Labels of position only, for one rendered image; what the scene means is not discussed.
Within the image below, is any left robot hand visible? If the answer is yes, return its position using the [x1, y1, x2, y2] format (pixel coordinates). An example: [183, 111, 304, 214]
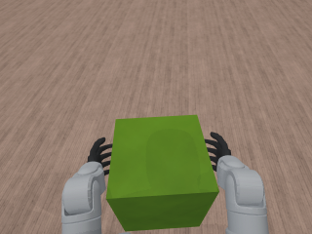
[87, 137, 113, 176]

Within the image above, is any right robot hand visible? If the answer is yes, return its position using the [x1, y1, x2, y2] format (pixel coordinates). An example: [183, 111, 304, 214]
[205, 132, 231, 172]

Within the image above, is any carton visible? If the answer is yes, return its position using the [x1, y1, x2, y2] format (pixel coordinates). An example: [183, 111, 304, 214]
[106, 114, 219, 232]

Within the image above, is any left robot forearm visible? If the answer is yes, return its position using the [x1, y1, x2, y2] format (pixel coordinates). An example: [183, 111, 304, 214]
[61, 161, 106, 234]

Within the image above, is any right robot forearm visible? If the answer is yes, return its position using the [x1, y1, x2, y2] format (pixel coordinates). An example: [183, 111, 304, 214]
[216, 155, 269, 234]

